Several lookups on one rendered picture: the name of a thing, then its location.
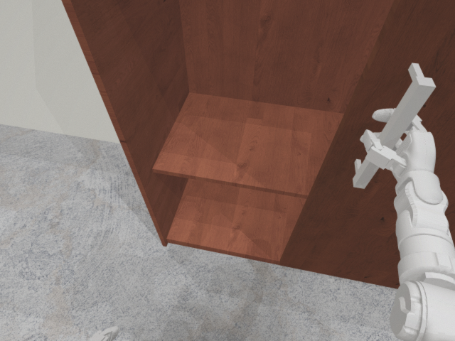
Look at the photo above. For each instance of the left robot hand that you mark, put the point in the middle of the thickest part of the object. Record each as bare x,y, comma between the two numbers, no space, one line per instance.
106,335

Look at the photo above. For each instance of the right robot hand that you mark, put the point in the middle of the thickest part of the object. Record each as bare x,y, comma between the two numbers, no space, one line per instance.
417,151

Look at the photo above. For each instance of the robot right upper arm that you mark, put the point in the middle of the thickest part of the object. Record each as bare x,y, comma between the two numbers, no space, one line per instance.
423,312

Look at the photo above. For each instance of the right robot forearm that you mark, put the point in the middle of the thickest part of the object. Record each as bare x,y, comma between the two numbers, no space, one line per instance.
427,251

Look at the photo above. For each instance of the wardrobe door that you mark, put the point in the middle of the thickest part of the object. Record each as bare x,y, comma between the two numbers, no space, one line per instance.
350,232

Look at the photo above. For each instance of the handle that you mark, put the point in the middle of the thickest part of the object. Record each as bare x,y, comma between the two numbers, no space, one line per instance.
413,100

